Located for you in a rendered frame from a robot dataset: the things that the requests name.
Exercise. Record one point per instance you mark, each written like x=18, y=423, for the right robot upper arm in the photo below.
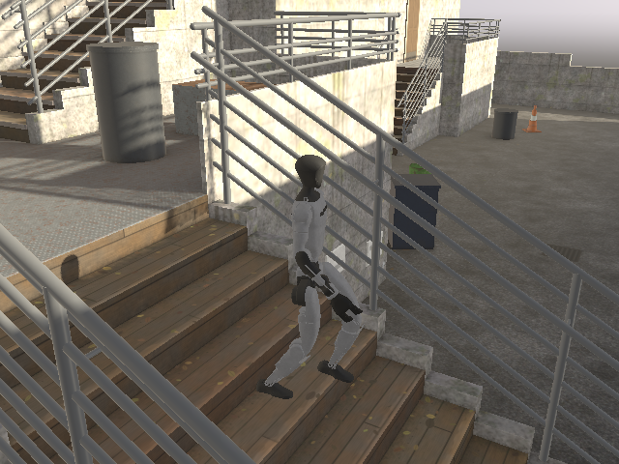
x=302, y=216

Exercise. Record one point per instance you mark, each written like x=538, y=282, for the left robot thigh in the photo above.
x=345, y=289

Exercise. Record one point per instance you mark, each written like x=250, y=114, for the right robot hand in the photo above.
x=341, y=304

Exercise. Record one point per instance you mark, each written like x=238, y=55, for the robot thigh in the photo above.
x=345, y=289
x=309, y=317

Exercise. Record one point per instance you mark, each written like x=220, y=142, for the right robot forearm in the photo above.
x=302, y=259

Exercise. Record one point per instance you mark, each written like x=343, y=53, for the right robot thigh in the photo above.
x=309, y=317

